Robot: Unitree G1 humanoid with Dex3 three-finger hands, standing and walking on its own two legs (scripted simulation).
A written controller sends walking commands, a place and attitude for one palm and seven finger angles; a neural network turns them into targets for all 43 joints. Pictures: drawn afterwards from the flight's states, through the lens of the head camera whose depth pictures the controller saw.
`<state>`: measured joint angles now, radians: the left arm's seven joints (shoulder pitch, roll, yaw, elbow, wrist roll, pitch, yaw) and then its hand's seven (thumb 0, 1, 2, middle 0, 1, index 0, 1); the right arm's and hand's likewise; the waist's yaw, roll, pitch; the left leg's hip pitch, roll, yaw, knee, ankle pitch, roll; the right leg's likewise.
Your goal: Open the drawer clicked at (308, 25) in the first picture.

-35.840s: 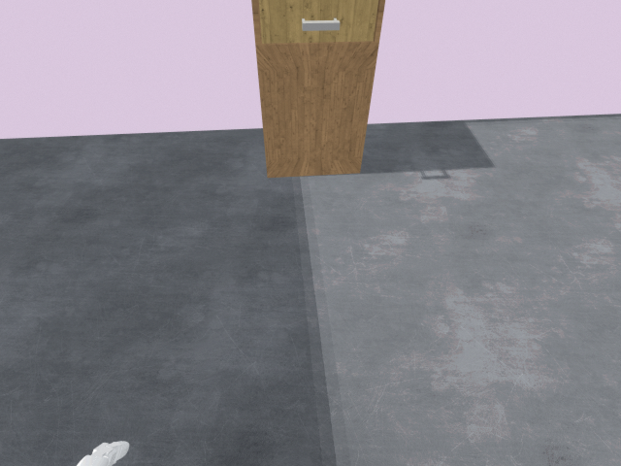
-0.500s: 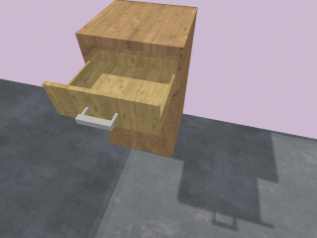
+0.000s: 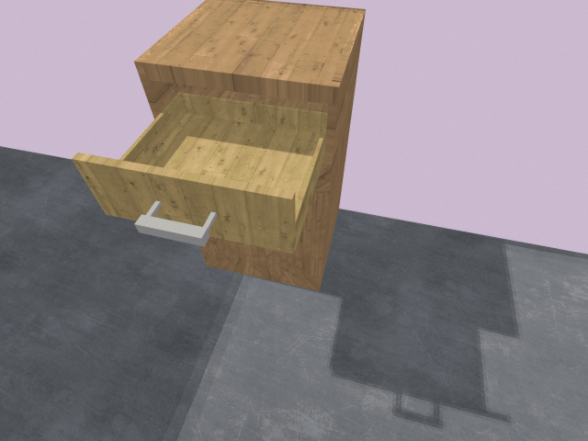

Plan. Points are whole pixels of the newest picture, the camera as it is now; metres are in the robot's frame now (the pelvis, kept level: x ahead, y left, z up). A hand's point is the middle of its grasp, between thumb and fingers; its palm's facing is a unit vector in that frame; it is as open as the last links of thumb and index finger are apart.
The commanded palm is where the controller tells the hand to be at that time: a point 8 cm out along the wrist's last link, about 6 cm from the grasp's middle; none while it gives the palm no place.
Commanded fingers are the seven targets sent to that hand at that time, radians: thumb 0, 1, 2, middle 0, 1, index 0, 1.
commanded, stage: stand and wait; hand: left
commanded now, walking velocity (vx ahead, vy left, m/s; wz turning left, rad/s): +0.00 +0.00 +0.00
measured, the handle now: (178, 221) +0.49 +0.25 -0.04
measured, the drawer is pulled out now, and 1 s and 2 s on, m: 0.29 0.29 0.29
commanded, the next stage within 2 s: none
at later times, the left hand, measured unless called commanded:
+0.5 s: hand out of the picture +0.00 +0.15 -0.17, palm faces +0.05 -0.98 -0.19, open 7.4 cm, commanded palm none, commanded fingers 0.00 0.90 0.90 -0.20 -0.30 -0.20 -0.30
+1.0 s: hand out of the picture +0.00 +0.15 -0.17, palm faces +0.05 -0.98 -0.20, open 7.4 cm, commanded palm none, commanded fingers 0.00 0.90 0.90 -0.20 -0.30 -0.20 -0.30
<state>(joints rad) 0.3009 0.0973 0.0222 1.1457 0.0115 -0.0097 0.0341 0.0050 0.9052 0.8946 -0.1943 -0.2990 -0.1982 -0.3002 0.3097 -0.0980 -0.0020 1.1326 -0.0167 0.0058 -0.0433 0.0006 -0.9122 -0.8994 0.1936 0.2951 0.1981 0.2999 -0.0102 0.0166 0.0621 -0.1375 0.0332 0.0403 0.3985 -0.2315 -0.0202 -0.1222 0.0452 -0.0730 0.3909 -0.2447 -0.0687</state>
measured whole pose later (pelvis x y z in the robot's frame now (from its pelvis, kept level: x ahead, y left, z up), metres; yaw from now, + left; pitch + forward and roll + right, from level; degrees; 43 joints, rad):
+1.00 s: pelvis +0.02 -0.01 +0.00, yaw +0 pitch -1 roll +1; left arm 0.28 0.11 0.03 1.14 0.01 -0.01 0.04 0.01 0.91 0.89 -0.19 -0.30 -0.20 -0.30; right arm 0.30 -0.11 0.00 1.14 -0.02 0.01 -0.05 0.00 -0.91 -0.90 0.19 0.30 0.20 0.30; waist -0.01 0.02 0.07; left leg -0.10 0.05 0.04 0.38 -0.24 -0.04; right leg -0.09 0.07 -0.07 0.37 -0.26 -0.09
